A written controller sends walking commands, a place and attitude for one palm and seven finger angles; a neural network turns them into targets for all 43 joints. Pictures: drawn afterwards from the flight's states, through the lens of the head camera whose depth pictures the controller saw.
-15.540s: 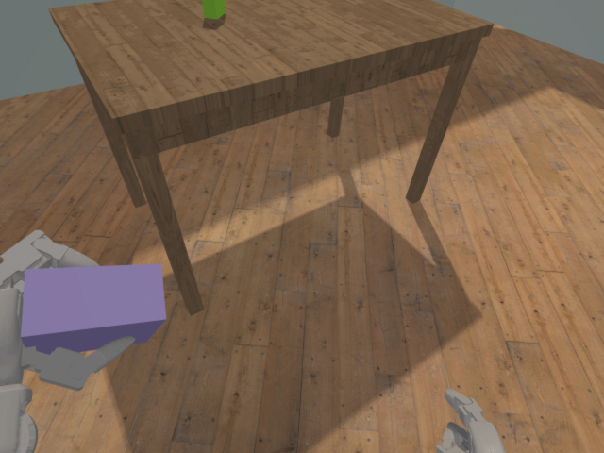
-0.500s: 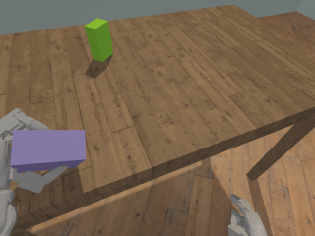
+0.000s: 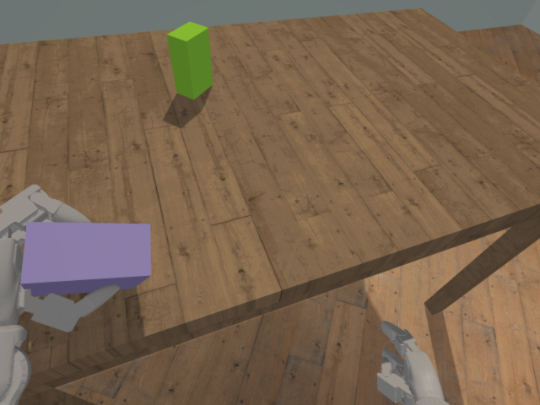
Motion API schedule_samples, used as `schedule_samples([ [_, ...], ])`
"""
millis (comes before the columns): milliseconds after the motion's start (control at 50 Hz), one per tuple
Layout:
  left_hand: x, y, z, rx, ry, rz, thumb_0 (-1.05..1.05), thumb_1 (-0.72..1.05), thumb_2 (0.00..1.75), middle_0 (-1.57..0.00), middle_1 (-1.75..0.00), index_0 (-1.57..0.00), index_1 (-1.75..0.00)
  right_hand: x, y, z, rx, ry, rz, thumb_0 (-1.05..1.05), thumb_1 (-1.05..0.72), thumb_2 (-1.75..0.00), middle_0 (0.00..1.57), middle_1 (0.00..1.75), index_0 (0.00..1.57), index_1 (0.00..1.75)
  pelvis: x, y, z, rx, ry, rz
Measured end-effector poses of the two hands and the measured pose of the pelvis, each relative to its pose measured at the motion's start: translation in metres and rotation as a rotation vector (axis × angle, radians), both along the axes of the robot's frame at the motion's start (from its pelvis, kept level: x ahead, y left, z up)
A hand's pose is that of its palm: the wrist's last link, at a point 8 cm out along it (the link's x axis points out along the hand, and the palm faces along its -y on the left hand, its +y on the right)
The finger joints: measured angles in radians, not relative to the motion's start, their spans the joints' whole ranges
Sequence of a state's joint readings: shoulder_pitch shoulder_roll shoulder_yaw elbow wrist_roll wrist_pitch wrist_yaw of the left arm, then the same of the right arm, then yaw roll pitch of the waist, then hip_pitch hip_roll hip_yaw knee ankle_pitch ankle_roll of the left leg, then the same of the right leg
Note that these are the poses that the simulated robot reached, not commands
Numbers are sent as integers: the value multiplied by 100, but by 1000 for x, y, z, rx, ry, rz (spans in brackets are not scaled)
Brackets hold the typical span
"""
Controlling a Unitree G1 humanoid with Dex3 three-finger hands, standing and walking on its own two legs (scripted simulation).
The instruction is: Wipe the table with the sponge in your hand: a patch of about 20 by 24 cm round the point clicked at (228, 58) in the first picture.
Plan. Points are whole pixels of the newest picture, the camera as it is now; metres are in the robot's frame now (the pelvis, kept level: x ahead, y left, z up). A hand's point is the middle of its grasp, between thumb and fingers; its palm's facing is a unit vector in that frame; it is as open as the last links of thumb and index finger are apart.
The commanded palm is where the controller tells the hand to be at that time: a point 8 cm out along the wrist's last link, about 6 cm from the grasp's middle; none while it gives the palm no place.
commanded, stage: look again from close up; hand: left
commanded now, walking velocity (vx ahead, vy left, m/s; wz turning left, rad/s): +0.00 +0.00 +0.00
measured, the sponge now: (106, 260) +0.23 +0.22 +0.13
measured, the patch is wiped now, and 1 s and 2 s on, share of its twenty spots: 0.00 0.00 0.00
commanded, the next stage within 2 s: shuffle to correct the standing spot in 0.16 s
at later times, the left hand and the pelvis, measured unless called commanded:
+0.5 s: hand (80, 262) +0.22 +0.23 +0.16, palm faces +0.39 -0.84 -0.38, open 9.9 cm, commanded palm +0.16 +0.26 +0.18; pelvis +0.00 -0.02 +0.00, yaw +0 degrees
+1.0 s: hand (161, 268) +0.22 +0.15 +0.16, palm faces +0.34 -0.86 -0.39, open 9.9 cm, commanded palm +0.16 +0.19 +0.18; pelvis +0.00 -0.09 +0.00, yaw +0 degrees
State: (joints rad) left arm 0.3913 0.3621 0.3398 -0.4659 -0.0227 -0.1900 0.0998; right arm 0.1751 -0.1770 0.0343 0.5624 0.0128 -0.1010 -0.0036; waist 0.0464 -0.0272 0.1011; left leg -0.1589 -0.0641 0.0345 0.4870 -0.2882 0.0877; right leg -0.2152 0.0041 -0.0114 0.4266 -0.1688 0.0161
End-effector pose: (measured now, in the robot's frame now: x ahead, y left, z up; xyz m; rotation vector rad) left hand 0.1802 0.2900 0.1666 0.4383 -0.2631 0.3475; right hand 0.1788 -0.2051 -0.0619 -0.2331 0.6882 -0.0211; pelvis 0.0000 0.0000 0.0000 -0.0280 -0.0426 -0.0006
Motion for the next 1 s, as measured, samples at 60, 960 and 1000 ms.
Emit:
schedule_samples([
  [60,1,0,0,2,-2,-2,-1,-49,103,-75,-135,-77,-134,-4,0,-1,-1,11,-5,2,-90,-90,21,30,20,30,0,1,0,-1,-1,2],
  [960,0,-92,4,7,45,-29,-1,-49,103,-75,-135,-77,-134,-22,-112,-12,-22,46,-96,2,-90,-90,21,30,20,30,-4,-84,-4,16,29,-3],
  [1000,2,-97,5,9,42,-35,-1,-49,103,-75,-135,-77,-134,-24,-119,-13,-28,54,-109,2,-90,-90,20,30,20,30,-3,-87,-4,18,32,-2],
])
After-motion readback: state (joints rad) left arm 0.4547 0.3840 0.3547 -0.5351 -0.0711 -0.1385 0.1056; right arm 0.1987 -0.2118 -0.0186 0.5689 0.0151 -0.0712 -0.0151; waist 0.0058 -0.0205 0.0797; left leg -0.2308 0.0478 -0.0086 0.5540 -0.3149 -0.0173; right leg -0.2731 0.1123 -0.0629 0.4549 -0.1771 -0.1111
